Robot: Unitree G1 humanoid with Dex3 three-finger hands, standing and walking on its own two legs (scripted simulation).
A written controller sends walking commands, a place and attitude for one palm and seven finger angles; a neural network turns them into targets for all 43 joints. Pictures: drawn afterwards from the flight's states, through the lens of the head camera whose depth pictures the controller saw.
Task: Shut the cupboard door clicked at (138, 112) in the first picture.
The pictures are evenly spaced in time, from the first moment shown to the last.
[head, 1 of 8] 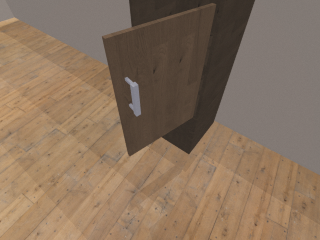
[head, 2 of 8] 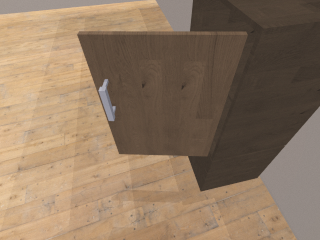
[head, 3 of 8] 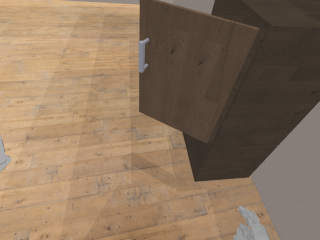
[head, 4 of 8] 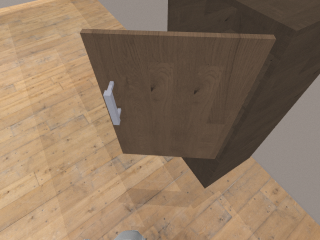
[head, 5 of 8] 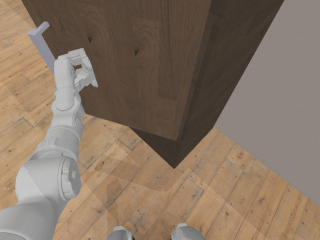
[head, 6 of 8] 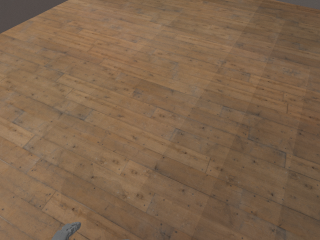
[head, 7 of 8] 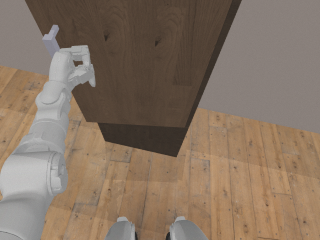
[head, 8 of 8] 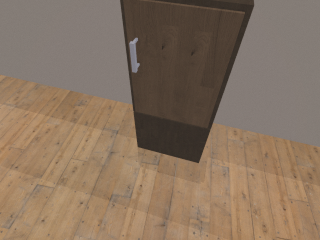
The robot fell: no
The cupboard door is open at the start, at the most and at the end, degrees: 75 75 0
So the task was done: yes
